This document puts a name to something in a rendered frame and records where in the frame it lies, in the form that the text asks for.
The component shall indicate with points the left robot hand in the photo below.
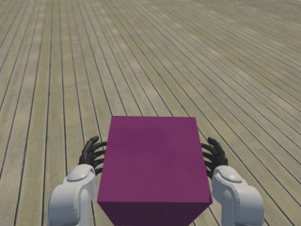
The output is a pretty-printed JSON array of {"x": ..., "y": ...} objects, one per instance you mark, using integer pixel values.
[{"x": 88, "y": 156}]

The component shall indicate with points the robot right forearm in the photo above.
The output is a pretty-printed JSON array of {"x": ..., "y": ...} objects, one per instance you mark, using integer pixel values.
[{"x": 241, "y": 204}]

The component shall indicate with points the robot left forearm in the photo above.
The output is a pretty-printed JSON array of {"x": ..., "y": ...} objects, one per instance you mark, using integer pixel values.
[{"x": 69, "y": 203}]

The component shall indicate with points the carton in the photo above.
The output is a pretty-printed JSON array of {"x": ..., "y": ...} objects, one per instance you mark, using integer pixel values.
[{"x": 154, "y": 172}]

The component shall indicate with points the right robot hand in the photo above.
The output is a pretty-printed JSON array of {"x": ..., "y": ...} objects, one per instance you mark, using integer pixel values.
[{"x": 217, "y": 156}]

